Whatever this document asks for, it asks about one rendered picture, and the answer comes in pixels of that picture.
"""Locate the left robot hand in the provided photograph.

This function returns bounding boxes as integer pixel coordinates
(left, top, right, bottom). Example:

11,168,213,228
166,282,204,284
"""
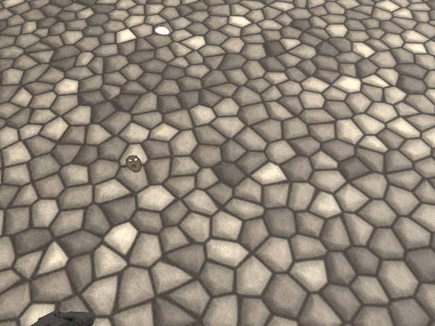
30,310,94,326

